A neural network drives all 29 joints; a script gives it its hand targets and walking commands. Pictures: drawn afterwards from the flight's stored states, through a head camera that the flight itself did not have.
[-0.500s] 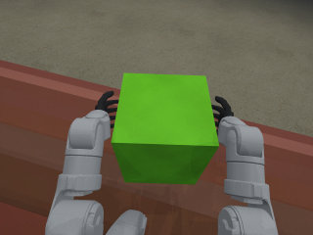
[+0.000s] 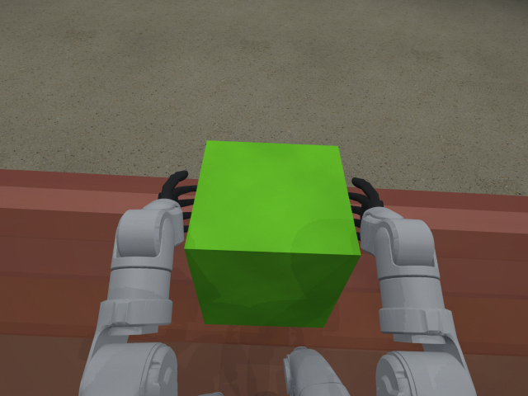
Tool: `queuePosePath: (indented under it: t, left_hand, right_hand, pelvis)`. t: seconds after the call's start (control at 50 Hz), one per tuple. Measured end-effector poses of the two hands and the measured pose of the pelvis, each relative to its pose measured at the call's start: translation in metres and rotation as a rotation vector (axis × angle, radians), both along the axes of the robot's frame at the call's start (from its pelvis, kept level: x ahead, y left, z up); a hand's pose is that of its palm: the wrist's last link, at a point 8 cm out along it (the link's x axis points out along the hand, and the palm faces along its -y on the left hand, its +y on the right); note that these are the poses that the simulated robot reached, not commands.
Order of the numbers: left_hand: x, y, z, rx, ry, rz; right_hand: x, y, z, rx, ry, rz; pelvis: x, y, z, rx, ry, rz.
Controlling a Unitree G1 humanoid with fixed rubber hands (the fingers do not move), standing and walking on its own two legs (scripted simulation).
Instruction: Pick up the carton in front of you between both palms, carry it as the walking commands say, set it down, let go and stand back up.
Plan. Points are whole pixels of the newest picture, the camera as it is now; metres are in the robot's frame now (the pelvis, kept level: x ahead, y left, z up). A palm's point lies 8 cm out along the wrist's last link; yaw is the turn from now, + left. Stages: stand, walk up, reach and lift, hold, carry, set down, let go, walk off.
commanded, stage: carry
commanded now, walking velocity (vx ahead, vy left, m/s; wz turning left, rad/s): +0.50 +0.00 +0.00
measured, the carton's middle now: (268, 239) +0.35 -0.03 +0.00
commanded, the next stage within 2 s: none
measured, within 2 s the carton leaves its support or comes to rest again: neither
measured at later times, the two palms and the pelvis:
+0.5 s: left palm (173, 137) +0.69 +0.17 -0.08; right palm (291, 131) +0.71 -0.12 -0.08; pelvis +0.36 +0.00 -0.17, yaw +0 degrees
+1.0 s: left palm (197, 105) +1.09 +0.16 -0.28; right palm (277, 102) +1.09 -0.14 -0.27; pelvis +0.75 +0.02 -0.37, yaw +1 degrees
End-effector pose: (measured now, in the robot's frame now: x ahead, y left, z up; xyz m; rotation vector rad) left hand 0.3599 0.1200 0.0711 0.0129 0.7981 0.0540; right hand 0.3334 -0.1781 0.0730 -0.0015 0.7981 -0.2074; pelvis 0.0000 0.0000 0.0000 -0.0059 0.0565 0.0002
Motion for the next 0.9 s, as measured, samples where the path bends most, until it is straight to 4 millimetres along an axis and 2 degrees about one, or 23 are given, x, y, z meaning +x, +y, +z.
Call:
queuePosePath:
  t: [0.12,0.16,0.22,0.3,0.36,0.42,0.5,0.58,0.64,0.68,0.78,0.84,0.9]
  left_hand:
    - [0.073,0.011,-0.025,-0.012,-0.068,0.041]
    - [0.102,0.013,-0.033,-0.015,-0.11,0.055]
    - [0.148,0.019,-0.044,0.006,-0.18,0.082]
    - [0.195,0.041,-0.074,0.027,-0.18,0.145]
    - [0.228,0.051,-0.103,0.033,-0.115,0.159]
    - [0.268,0.054,-0.126,0.028,-0.06,0.154]
    - [0.332,0.054,-0.146,0.059,-0.056,0.121]
    - [0.407,0.057,-0.166,0.076,-0.108,0.093]
    - [0.469,0.055,-0.194,0.05,-0.15,0.048]
    - [0.505,0.047,-0.217,0.051,-0.137,0.009]
    - [0.57,0.034,-0.278,0.027,-0.021,-0.014]
    - [0.608,0.035,-0.302,0.016,-0.001,-0.004]
    - [0.651,0.036,-0.322,-0.002,-0.027,0.017]
  right_hand:
    - [0.089,0.01,-0.019,-0.005,-0.068,0.033]
    - [0.123,0.012,-0.024,-0.007,-0.109,0.047]
    - [0.179,0.018,-0.039,0.004,-0.178,0.083]
    - [0.248,0.041,-0.071,0.003,-0.18,0.162]
    - [0.288,0.052,-0.099,0.006,-0.116,0.177]
    - [0.324,0.055,-0.124,0.006,-0.06,0.171]
    - [0.379,0.054,-0.153,0.032,-0.056,0.143]
    - [0.444,0.057,-0.181,0.042,-0.108,0.121]
    - [0.491,0.054,-0.204,0.012,-0.149,0.082]
    - [0.514,0.047,-0.228,-0.004,-0.133,0.046]
    - [0.566,0.035,-0.286,0.006,-0.019,0.002]
    - [0.609,0.035,-0.305,0.002,0.001,0.006]
    - [0.66,0.036,-0.317,-0.015,-0.025,0.024]
  pelvis:
    - [0.079,0.0,-0.028,0.007,0.006,0.024]
    - [0.112,-0.003,-0.045,0.02,0.0,0.027]
    - [0.166,-0.007,-0.083,0.031,-0.028,0.019]
    - [0.225,-0.014,-0.126,0.015,-0.044,0.011]
    - [0.262,-0.017,-0.141,-0.006,-0.039,0.008]
    - [0.301,-0.015,-0.15,-0.007,-0.031,0.014]
    - [0.357,-0.005,-0.171,0.0,-0.024,-0.003]
    - [0.424,0.011,-0.209,-0.011,-0.03,-0.005]
    - [0.479,0.022,-0.251,-0.002,-0.053,0.002]
    - [0.509,0.03,-0.272,0.003,-0.05,0.002]
    - [0.572,0.039,-0.294,0.022,-0.03,0.005]
    - [0.612,0.038,-0.303,0.016,-0.015,0.004]
    - [0.656,0.033,-0.32,0.015,-0.006,0.015]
